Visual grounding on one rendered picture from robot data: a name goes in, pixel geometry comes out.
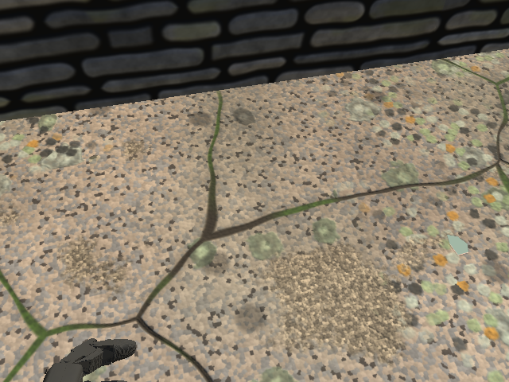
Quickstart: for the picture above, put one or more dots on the left robot hand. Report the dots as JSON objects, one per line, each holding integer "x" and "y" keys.
{"x": 87, "y": 357}

